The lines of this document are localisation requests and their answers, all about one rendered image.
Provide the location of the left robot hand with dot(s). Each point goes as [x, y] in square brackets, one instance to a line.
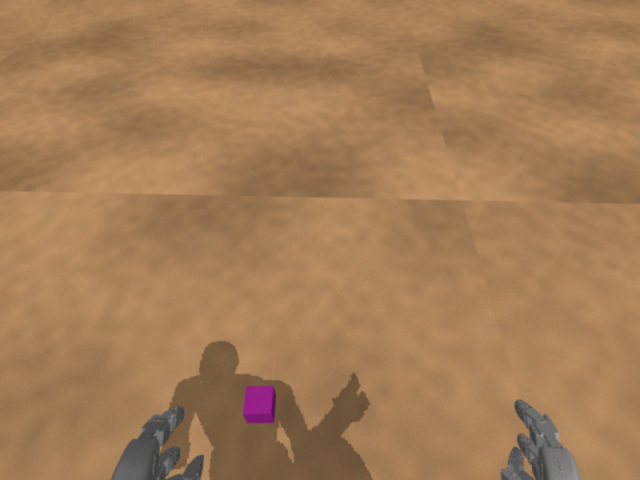
[141, 460]

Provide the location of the right robot hand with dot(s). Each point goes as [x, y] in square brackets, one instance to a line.
[549, 459]

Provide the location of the cube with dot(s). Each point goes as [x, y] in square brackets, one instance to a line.
[259, 405]

